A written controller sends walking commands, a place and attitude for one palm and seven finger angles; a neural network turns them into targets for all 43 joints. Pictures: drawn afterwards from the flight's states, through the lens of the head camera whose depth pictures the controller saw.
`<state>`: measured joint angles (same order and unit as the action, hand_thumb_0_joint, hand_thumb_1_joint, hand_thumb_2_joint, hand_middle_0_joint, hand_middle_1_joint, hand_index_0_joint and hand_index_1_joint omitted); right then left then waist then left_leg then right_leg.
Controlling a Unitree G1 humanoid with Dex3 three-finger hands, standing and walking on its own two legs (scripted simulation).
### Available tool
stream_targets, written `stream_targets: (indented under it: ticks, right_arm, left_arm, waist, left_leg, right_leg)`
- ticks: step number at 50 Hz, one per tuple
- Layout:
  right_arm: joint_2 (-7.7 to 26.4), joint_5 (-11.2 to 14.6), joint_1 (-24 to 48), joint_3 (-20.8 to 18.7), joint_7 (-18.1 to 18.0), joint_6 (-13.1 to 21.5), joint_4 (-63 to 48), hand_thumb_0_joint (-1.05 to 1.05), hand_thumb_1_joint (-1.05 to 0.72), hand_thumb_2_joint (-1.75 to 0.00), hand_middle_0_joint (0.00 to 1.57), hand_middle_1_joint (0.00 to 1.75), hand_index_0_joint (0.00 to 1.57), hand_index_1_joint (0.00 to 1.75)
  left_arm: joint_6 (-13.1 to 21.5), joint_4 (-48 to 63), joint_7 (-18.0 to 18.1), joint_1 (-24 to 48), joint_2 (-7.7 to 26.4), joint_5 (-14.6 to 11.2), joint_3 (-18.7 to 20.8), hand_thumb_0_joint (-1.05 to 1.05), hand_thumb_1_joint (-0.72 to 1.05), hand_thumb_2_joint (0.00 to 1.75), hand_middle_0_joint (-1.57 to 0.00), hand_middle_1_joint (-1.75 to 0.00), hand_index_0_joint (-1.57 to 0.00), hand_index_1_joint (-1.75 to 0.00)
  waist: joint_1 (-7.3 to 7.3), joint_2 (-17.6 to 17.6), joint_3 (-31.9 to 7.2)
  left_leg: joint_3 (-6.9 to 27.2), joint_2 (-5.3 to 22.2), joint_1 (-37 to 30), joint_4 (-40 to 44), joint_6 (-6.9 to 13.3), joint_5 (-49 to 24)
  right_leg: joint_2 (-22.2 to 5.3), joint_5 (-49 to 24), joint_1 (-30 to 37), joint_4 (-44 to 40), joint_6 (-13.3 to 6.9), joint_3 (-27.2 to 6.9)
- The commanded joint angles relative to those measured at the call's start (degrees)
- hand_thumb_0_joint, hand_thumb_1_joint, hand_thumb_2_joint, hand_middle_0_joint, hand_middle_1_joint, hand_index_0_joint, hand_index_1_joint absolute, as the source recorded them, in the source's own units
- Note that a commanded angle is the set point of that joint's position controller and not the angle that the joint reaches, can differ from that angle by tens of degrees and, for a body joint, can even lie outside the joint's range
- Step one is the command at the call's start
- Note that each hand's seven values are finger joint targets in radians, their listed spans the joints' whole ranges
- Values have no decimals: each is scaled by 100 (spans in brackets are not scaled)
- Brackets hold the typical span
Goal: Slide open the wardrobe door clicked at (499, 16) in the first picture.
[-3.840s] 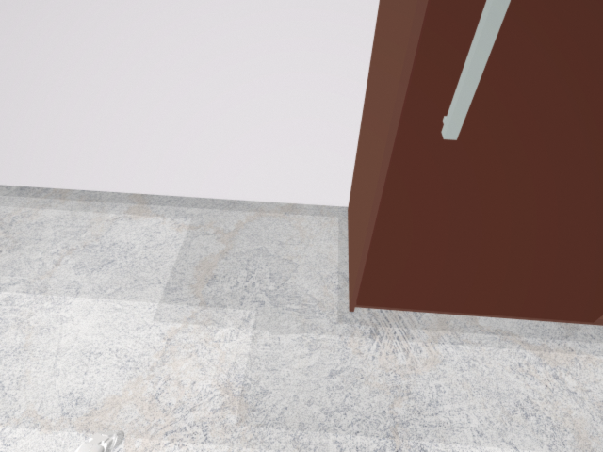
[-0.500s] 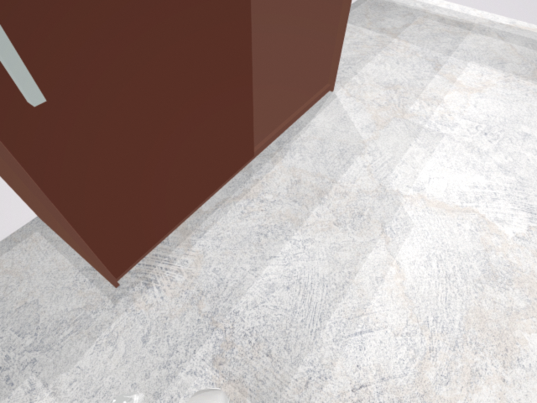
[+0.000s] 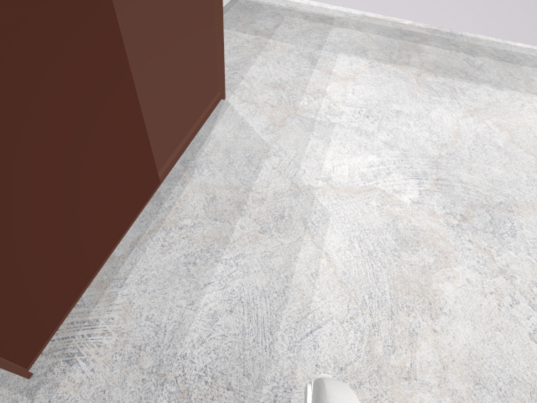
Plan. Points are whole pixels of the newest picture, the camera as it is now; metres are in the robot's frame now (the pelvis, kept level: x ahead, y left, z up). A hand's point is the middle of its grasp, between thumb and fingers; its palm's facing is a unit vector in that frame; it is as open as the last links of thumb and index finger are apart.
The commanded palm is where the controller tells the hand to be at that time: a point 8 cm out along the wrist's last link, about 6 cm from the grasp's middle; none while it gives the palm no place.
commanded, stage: walk to a spot facing it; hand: left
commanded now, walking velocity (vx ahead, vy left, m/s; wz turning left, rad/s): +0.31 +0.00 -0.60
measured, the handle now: out of the picture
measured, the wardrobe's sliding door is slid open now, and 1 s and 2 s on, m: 0.00 0.00 0.00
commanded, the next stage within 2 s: turn to face it in 0.56 s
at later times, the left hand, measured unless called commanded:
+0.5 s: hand (217, 332) +0.27 +0.10 -0.16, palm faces -0.15 -0.96 -0.22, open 7.3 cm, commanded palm none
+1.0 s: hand (212, 264) +0.42 +0.13 -0.19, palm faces -0.09 -0.99 -0.13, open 7.3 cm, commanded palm none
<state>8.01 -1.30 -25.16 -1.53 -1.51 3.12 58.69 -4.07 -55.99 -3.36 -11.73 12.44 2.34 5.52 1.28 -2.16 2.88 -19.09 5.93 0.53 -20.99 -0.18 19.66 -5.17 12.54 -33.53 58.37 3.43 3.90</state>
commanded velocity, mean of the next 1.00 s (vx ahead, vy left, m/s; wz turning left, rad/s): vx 0.20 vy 0.00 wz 0.03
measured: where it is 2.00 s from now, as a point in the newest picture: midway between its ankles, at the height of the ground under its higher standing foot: (283, 375)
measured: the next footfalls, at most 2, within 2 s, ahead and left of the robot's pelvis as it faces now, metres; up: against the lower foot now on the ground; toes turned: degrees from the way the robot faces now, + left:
right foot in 0.18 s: +0.20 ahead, -0.14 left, +0.00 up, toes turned -15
left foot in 0.76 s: +0.47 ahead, -0.01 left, +0.00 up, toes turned -7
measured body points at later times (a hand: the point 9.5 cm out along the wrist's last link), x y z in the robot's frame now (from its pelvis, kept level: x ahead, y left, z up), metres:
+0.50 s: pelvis +0.19 -0.08 +0.00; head +0.19 -0.09 +0.45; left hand +0.27 +0.15 -0.14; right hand +0.24 -0.34 -0.14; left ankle +0.30 +0.07 -0.66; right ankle +0.16 -0.13 -0.74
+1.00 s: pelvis +0.36 -0.03 +0.00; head +0.38 +0.00 +0.45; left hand +0.43 +0.18 -0.18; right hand +0.37 -0.29 -0.13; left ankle +0.43 -0.01 -0.74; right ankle +0.31 -0.21 -0.65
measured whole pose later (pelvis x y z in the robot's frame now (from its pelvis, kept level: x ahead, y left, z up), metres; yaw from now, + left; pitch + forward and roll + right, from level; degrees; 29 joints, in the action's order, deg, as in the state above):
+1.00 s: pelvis +0.36 -0.03 +0.00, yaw -10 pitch -1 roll -3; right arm 10.0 -0.4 -12.4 -2.2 -1.1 1.2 58.1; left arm -0.2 -59.5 1.5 -14.0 9.5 1.5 3.8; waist -0.8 -1.7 3.0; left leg -4.7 -1.9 16.5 -25.6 7.0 8.6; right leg -4.0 20.2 -27.2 63.3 3.6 0.7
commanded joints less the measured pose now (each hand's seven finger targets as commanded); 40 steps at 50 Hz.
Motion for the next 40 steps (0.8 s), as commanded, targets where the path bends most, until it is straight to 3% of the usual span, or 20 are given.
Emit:
stream_targets:
  ticks: [1, 3, 5, 7, 8, 9, 10, 11, 13, 15, 17, 21, 26, 32, 34, 36, 37, 38, 39, 40]
  right_arm:
    - [954, -79, -583, -259, -42, 53, -35, 0, -90, -90, 20, 30, 20, 30]
    - [1005, -90, -546, -287, -13, 41, 1, 0, -90, -90, 20, 30, 20, 30]
    - [1142, -68, -295, -339, -3, 62, -91, 0, -90, -90, 20, 30, 20, 30]
    - [1321, 4, 30, -371, 43, 62, -227, 0, -90, -90, 20, 30, 20, 30]
    - [1104, 76, -53, -322, 148, 37, -351, 0, -90, -90, 20, 30, 20, 30]
    - [710, 118, 61, -221, 136, 54, -637, 0, -90, -90, 20, 30, 20, 30]
    - [806, 110, 612, -261, 102, 2, -779, 0, -90, -90, 20, 30, 20, 30]
    - [787, 110, 711, -287, 110, -9, -746, 0, -90, -90, 20, 30, 20, 30]
    - [783, 16, 760, -299, 104, -40, -599, 0, -90, -90, 20, 30, 20, 30]
    - [616, -47, 475, -260, 110, -158, -419, 0, -90, -90, 20, 30, 20, 30]
    - [565, -62, 315, -263, 124, -221, -351, 0, -90, -90, 20, 30, 20, 30]
    - [614, -79, 778, -266, 168, -207, -500, 0, -90, -90, 20, 30, 20, 30]
    - [604, -60, 1774, -208, 243, -158, -806, 0, -90, -90, 20, 30, 20, 30]
    - [455, -12, 2550, -130, 275, -75, -968, 0, -90, -90, 20, 30, 20, 30]
    - [432, 9, 2333, -112, 242, -37, -853, 0, -90, -90, 20, 30, 20, 30]
    - [558, 15, 1233, -131, 146, -2, -420, 0, -90, -90, 20, 30, 20, 30]
    - [796, -3, 454, -172, 99, 25, -168, 0, -90, -90, 20, 30, 20, 30]
    - [1323, -44, -109, -265, 49, 51, -50, 0, -90, -90, 20, 30, 20, 30]
    - [1418, 42, -287, -232, 28, -18, 44, 0, -90, -90, 20, 30, 20, 30]
    - [1234, 92, 181, -152, -1, -71, 7, 0, -90, -90, 20, 30, 20, 30]
  left_arm:
    - [307, 835, -40, 1397, -22, -47, -107, 0, 90, 90, -20, -30, -20, -30]
    - [365, 816, -24, 1393, -15, -56, -112, 0, 90, 90, -20, -30, -20, -30]
    - [426, 698, -3, 899, 88, -60, -62, 0, 90, 90, -20, -30, -20, -30]
    - [546, 261, 53, -564, 452, -45, 64, 0, 90, 90, -20, -30, -20, -30]
    - [625, 53, 131, -1305, 1067, -29, 195, 0, 90, 90, -20, -30, -20, -30]
    - [646, -10, 239, -1757, 1624, -120, 327, 0, 90, 90, -20, -30, -20, -30]
    - [566, 10, 310, -1582, 1762, -245, 367, 0, 90, 90, -20, -30, -20, -30]
    - [547, 135, 325, -1066, 1569, -241, 322, 0, 90, 90, -20, -30, -20, -30]
    - [608, 378, 331, -206, 968, -220, 118, 0, 90, 90, -20, -30, -20, -30]
    - [727, 340, 338, -63, 729, -162, -4, 0, 90, 90, -20, -30, -20, -30]
    - [788, 218, 329, -229, 660, -136, -45, 0, 90, 90, -20, -30, -20, -30]
    - [878, 44, 329, -633, 481, -145, -81, 0, 90, 90, -20, -30, -20, -30]
    - [938, -161, 405, -1202, 389, -140, -167, 0, 90, 90, -20, -30, -20, -30]
    - [909, -456, 518, -1758, 379, -110, -231, 0, 90, 90, -20, -30, -20, -30]
    - [897, -518, 547, -1677, 410, -103, -233, 0, 90, 90, -20, -30, -20, -30]
    - [904, -564, 564, -1460, 469, -147, -228, 0, 90, 90, -20, -30, -20, -30]
    - [889, -584, 570, -1450, 419, -193, -229, 0, 90, 90, -20, -30, -20, -30]
    - [868, -598, 567, -1774, 104, -267, -288, 0, 90, 90, -20, -30, -20, -30]
    - [871, -567, 578, -1991, -49, -277, -365, 0, 90, 90, -20, -30, -20, -30]
    - [778, -628, 633, -1848, 127, -217, -329, 0, 90, 90, -20, -30, -20, -30]
  waist:
    - [355, 1090, 584]
    - [315, 1112, 472]
    - [-2, 1089, 151]
    - [-750, 751, -765]
    - [-1057, -388, -1409]
    - [-1102, -1405, -1960]
    - [-1034, -926, -1630]
    - [-803, -596, -1047]
    - [-372, 164, -293]
    - [-63, 190, 37]
    - [55, -124, 10]
    - [-20, -466, -43]
    - [-269, -243, 163]
    - [-511, -144, 183]
    - [-357, -207, 50]
    - [116, -307, -462]
    - [380, -27, -959]
    - [417, 1174, -1581]
    - [263, 1642, -1793]
    - [85, 1156, -1358]
  left_leg:
    - [714, 1630, -584, 691, 641, -2067]
    - [483, 1635, -526, 419, 562, -2621]
    - [155, 1670, -478, -351, 492, -4164]
    - [-225, 1409, 90, -2339, 144, -4889]
    - [-198, 1075, 1801, -3907, -107, -2768]
    - [465, 41, 3595, -5684, -440, 1370]
    - [1363, 156, 3959, -6184, -271, 1388]
    - [1536, 425, 3969, -6301, -215, 739]
    - [1738, 644, 3534, -5790, -238, -112]
    - [1679, 621, 3104, -5302, -289, -432]
    - [1653, 542, 3110, -5014, -333, -633]
    - [1705, 447, 3676, -4521, -415, -1104]
    - [1639, 390, 4136, -3631, -427, -1216]
    - [1373, 77, 3668, -2293, -239, -792]
    - [1237, -132, 2999, -1710, -104, -610]
    - [1075, -506, 1672, -902, 45, -1326]
    - [1432, -214, 391, -662, 205, -2652]
    - [2923, 1174, -1135, -979, 806, -4933]
    - [3831, 2091, -1303, -567, 1444, -6781]
    - [3555, 1914, -564, -243, 1490, -5992]
  right_leg:
    - [-48, 262, -894, -1169, -150, 315]
    - [122, 355, -389, -1623, -309, 479]
    - [389, 528, 446, -1968, -538, 640]
    - [763, 25, 2615, -2696, -753, 840]
    - [-181, 97, 4460, -2961, -1067, -384]
    - [-1746, -477, 5462, -3509, -1746, -3471]
    - [-1919, -143, 4971, -4078, -1877, -3774]
    - [-1844, 706, 4151, -4311, -1788, -3365]
    - [-1378, 724, 2592, -4524, -1464, -2456]
    - [-961, -287, 1703, -4627, -1254, -1654]
    - [-701, -849, 1638, -4605, -1179, -1288]
    - [-485, -1256, 2188, -4582, -1149, -1149]
    - [-628, -1936, 2816, -4484, -1339, -1372]
    - [-743, -3534, 3545, -4098, -1343, -1491]
    - [-726, -4387, 3602, -3707, -1253, -1301]
    - [-432, -5079, 3570, -2676, -909, -770]
    - [-209, -4226, 3022, -1672, -644, -543]
    - [420, -1379, 1530, -227, -331, -85]
    - [731, 2265, 972, 1112, -256, -156]
    - [437, 2190, 982, 1247, -270, -499]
